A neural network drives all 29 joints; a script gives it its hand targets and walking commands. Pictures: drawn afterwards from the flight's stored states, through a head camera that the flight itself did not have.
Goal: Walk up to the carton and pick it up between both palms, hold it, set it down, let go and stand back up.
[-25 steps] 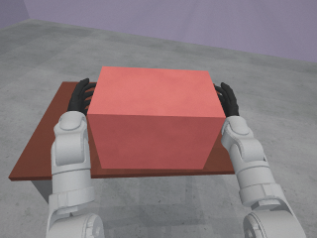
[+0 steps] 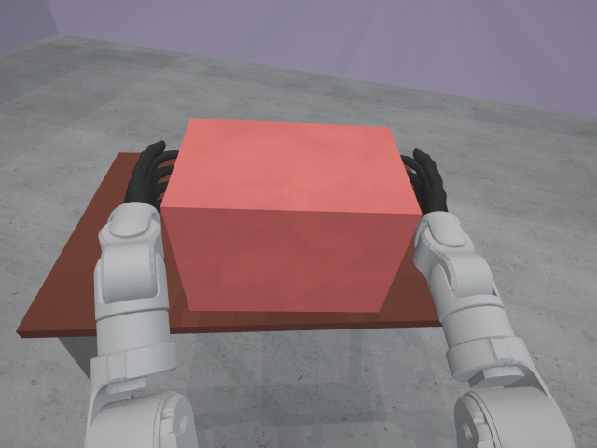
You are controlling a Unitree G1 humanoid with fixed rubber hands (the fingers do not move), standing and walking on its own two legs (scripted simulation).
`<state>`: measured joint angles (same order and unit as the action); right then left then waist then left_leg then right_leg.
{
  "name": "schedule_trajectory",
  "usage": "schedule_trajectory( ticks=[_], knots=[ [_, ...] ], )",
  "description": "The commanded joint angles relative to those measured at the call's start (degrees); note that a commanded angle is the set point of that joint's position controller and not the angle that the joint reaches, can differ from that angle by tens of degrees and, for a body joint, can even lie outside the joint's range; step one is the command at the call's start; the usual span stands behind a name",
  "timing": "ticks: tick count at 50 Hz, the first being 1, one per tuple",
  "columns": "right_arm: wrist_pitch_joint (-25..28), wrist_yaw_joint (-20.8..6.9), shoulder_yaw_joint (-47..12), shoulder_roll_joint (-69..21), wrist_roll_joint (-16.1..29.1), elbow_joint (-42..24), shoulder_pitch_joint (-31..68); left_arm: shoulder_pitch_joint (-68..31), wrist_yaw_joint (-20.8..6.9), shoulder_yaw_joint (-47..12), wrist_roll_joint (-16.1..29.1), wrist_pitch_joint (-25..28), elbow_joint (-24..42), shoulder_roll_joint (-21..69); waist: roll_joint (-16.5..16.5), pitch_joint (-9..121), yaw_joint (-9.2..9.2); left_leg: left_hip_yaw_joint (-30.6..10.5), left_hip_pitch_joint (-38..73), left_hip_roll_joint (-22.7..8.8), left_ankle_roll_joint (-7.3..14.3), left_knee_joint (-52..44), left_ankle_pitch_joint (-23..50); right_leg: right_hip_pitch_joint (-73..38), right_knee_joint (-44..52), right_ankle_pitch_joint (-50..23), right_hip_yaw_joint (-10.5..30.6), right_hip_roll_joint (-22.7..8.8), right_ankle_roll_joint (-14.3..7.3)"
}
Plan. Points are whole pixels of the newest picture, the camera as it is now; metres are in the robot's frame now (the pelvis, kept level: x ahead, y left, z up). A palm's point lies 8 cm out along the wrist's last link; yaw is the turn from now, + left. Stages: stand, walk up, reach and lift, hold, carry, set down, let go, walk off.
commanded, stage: hold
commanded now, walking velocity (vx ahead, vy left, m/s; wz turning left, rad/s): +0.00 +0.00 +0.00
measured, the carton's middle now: (289, 219) +0.39 +0.01 +0.14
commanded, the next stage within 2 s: none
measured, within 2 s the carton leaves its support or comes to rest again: neither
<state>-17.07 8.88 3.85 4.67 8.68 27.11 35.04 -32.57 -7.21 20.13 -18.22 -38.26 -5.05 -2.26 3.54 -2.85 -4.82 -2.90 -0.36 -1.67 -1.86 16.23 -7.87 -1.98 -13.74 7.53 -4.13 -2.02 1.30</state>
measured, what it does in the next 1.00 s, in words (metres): stands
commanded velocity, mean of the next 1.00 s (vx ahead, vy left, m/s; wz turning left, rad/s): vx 0.00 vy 0.00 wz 0.00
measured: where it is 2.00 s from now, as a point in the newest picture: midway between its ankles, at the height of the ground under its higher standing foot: outside the picture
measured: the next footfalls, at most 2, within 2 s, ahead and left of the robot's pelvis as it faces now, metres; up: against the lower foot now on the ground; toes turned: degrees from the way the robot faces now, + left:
none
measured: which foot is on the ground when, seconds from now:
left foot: down 0.00-1.00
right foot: down 0.00-1.00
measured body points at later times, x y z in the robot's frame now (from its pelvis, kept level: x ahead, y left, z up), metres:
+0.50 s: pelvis +0.00 +0.00 +0.00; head -0.03 +0.03 +0.45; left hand +0.38 +0.18 +0.19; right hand +0.37 -0.18 +0.18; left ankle +0.02 +0.14 -0.75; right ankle +0.01 -0.13 -0.75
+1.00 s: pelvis +0.00 +0.00 +0.00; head -0.03 +0.03 +0.45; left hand +0.38 +0.19 +0.18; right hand +0.37 -0.17 +0.18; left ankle +0.02 +0.14 -0.75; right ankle +0.01 -0.13 -0.75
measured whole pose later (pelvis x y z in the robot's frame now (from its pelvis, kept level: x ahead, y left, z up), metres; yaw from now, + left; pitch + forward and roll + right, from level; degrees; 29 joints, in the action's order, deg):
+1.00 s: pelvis +0.00 +0.00 +0.00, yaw +0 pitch -8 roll -1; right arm -17.3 9.2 3.2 5.1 9.8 25.3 33.7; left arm -31.4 -7.1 19.5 -18.1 -39.0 -2.9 -1.9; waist 4.2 -2.6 -4.8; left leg -2.4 -0.6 -1.7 -1.9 16.5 -8.2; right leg -1.7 -13.6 7.5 -3.7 -2.0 1.4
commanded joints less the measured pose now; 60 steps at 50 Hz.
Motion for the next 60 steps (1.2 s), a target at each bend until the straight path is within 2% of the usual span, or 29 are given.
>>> schedule_trajectory(
  ticks=[1,2,3,4,6,9,10,11,15,16,17,18,21,22,23,24,26,29,35,40,41,42,44,46,49,51,53,54,60],
  knots=[
    [2.6,-7.4,-20.7,-25.5,3.0,-13.7,32.7,-27.8,-8.3,-22.4,8.1,2.4,3.0,23.2,-1.3,17.0,-0.06,6.1,-0.7,4.9,0.9,-2.3,8.8,-8.0,0.3,-9.7,-1.3,3.7,0.9],
    [2.5,-7.5,-19.8,-25.4,3.1,-12.6,32.6,-29.6,-8.1,-23.7,8.6,3.1,5.5,24.4,-2.9,18.2,-1.55,5.9,0.5,4.8,0.4,-1.9,8.4,-7.3,0.2,-7.7,-1.9,4.3,0.2],
    [3.3,-7.5,-20.7,-25.9,4.2,-15.7,33.8,-29.1,-7.9,-24.6,9.1,3.0,7.2,24.9,-4.8,19.3,-0.37,5.8,0.4,4.6,-0.3,-1.3,10.8,-7.1,-0.5,-8.6,-1.9,4.8,-0.1],
    [3.5,-7.5,-21.3,-25.5,4.7,-15.9,32.6,-29.0,-7.7,-27.0,10.7,3.4,8.1,25.8,-5.2,20.7,-1.88,5.3,1.1,4.5,-1.2,-0.7,14.3,-7.2,-0.7,-9.8,-2.3,5.3,-0.5],
    [3.6,-7.4,-19.5,-24.7,4.6,-17.2,33.5,-28.3,-7.1,-27.7,10.4,3.1,7.1,26.8,-6.2,20.6,-2.28,5.2,2.3,4.4,-1.4,-0.3,14.3,-6.1,0.2,-8.9,-1.9,5.3,-0.9],
    [3.6,-7.5,-20.6,-24.7,3.3,-16.6,31.7,-26.6,-6.8,-27.7,9.8,3.3,5.8,25.7,-5.1,20.2,-2.35,4.8,2.5,4.3,-1.5,-0.4,13.8,-5.7,0.4,-8.2,-2.1,5.2,-0.5],
    [2.6,-7.9,-21.8,-24.6,3.9,-14.9,32.0,-27.1,-6.6,-25.5,8.9,2.9,5.7,24.6,-3.5,18.5,0.22,5.5,1.1,4.4,-1.0,-1.3,11.5,-6.5,0.2,-6.7,-2.0,5.2,-0.7],
    [2.4,-8.1,-20.0,-23.2,3.8,-14.0,29.6,-25.2,-6.8,-25.8,8.2,2.3,4.9,24.8,-5.2,16.1,-1.04,5.4,1.6,4.4,-0.9,-1.9,10.2,-5.7,0.8,-5.5,-1.6,4.9,-0.6],
    [2.9,-8.4,-20.6,-23.8,4.4,-15.6,31.9,-28.3,-6.8,-25.8,9.4,2.4,7.8,24.8,-4.3,18.7,-0.62,5.8,-0.1,4.5,-0.6,-2.0,10.0,-6.3,0.3,-6.4,-1.7,4.7,-0.6],
    [3.9,-8.3,-22.0,-23.9,5.1,-19.7,35.1,-27.4,-6.8,-26.0,9.6,2.6,7.2,24.9,-4.0,20.4,0.57,5.5,0.7,4.3,-0.7,-0.6,12.6,-7.4,-0.3,-8.9,-1.4,4.8,-0.8],
    [3.5,-8.5,-21.3,-24.6,5.1,-17.0,33.0,-29.2,-6.3,-27.2,10.0,3.2,8.9,25.2,-5.1,22.3,-0.59,5.6,2.1,4.3,-0.8,-0.5,13.1,-6.8,-0.4,-9.2,-1.6,4.9,-0.7],
    [4.1,-8.2,-23.2,-25.1,5.6,-20.2,34.7,-26.2,-6.2,-25.9,8.8,2.9,7.8,25.5,-3.9,22.1,1.47,5.5,1.8,4.4,-0.5,0.0,15.4,-8.0,-0.8,-10.4,-1.4,5.2,-0.2],
    [3.4,-8.2,-21.8,-24.7,5.0,-16.7,34.5,-26.5,-6.0,-25.1,8.5,2.4,5.2,23.9,-2.8,17.9,1.07,5.5,0.1,4.6,-0.1,-0.6,10.9,-5.7,0.0,-8.0,-1.3,4.7,-0.1],
    [3.1,-8.4,-20.4,-23.7,4.5,-16.0,33.0,-25.9,-6.1,-25.2,7.9,1.9,5.4,24.4,-4.4,18.6,-0.47,5.6,0.7,4.7,-0.4,-1.3,8.7,-5.4,0.1,-6.0,-1.9,4.8,-0.1],
    [2.2,-8.2,-20.6,-24.8,4.1,-12.8,31.8,-26.9,-6.5,-23.9,8.0,2.1,4.7,23.2,-2.9,17.0,0.54,5.9,-1.0,4.8,0.3,-2.3,6.4,-6.1,0.2,-5.3,-1.1,4.4,-0.2],
    [2.0,-8.2,-18.9,-24.4,2.8,-11.0,30.6,-26.5,-6.9,-24.1,7.2,2.0,2.8,23.2,-3.8,13.1,-0.73,6.1,-1.6,4.7,0.5,-2.9,4.3,-5.6,0.6,-4.4,-0.9,3.6,-0.1],
    [2.2,-8.4,-20.7,-25.4,3.7,-12.7,32.5,-26.0,-7.4,-22.2,7.2,1.8,3.2,23.4,-2.2,15.8,1.03,6.1,-0.8,4.4,0.7,-2.9,6.3,-6.9,0.5,-5.3,-1.2,4.2,-0.2],
    [2.8,-7.6,-22.3,-25.1,5.1,-15.6,32.4,-26.7,-7.7,-25.1,9.5,2.5,6.8,25.0,-3.4,18.6,-0.47,5.4,1.9,4.7,-0.5,-0.8,15.1,-7.6,-0.5,-13.2,-1.3,4.9,0.3],
    [3.3,-6.5,-23.4,-25.8,5.4,-21.4,31.8,-26.2,-7.1,-28.1,11.5,3.8,10.4,24.1,-1.8,23.6,-1.03,5.4,2.3,5.2,-0.2,0.3,14.8,-8.4,-1.1,-15.7,-1.7,4.6,0.9],
    [1.3,-7.2,-21.1,-24.8,3.7,-12.6,30.5,-27.4,-7.8,-23.0,7.5,2.3,4.9,21.6,-2.7,15.1,-0.45,5.8,-0.4,4.8,0.5,-2.5,6.6,-6.5,0.5,-6.8,-1.7,4.2,0.4],
    [1.7,-7.4,-21.7,-25.9,5.0,-15.2,32.9,-28.1,-7.8,-24.0,8.2,2.5,6.1,22.7,-3.4,16.6,0.43,6.4,0.0,4.7,0.4,-2.5,6.7,-6.6,0.4,-5.6,-1.5,4.1,0.2],
    [1.8,-7.5,-20.8,-25.4,3.8,-14.8,31.3,-27.9,-7.8,-25.4,8.8,2.4,6.1,23.8,-3.9,16.8,-1.52,5.8,0.1,4.5,-0.2,-2.0,7.9,-5.6,0.2,-7.0,-1.9,4.3,0.1],
    [2.6,-7.3,-22.2,-25.9,5.4,-17.3,34.1,-27.1,-7.9,-23.6,8.0,2.4,5.5,23.8,-4.1,17.9,1.15,6.0,-1.1,5.1,0.2,-1.5,10.2,-8.0,0.3,-9.3,-1.1,4.2,0.3],
    [2.6,-7.4,-21.9,-25.2,5.1,-16.3,32.2,-26.2,-7.4,-26.0,9.0,2.4,7.7,24.7,-4.9,19.5,-0.56,5.5,2.0,5.0,-0.9,-0.4,14.1,-7.5,-0.6,-11.2,-1.7,4.7,0.2],
    [3.2,-7.5,-20.6,-24.5,5.1,-17.4,34.6,-27.5,-7.2,-25.9,9.2,2.5,6.8,25.1,-5.7,20.2,-0.01,5.6,0.6,4.8,-0.9,-0.8,11.4,-7.0,-0.2,-8.6,-1.5,4.8,-0.4],
    [2.1,-7.7,-19.2,-24.1,3.7,-13.4,31.4,-26.6,-7.3,-25.2,8.4,1.9,4.4,25.6,-4.9,16.8,-1.46,5.6,0.7,4.5,-0.9,-1.9,10.0,-6.1,0.6,-6.4,-1.7,5.1,-0.7],
    [2.0,-8.1,-19.3,-22.9,4.0,-12.3,30.6,-25.4,-7.5,-23.6,7.2,1.4,4.6,23.9,-3.5,15.9,-1.34,5.5,1.2,4.1,-0.2,-2.1,9.3,-6.2,0.7,-5.4,-2.1,4.8,-0.2],
    [2.5,-8.3,-20.6,-23.9,4.7,-14.6,33.6,-25.3,-7.6,-22.6,6.6,1.5,4.3,23.8,-3.5,16.1,1.35,5.6,-0.2,4.3,0.2,-2.4,8.5,-6.6,0.5,-4.5,-1.3,4.9,-0.6],
    [3.8,-7.8,-21.4,-25.0,5.2,-19.4,32.1,-28.2,-6.6,-28.2,11.4,3.7,10.6,26.1,-4.2,24.1,-1.5,5.4,3.3,4.4,-1.0,0.2,16.6,-7.5,-0.2,-12.8,-1.9,5.3,-0.2]
  ],
)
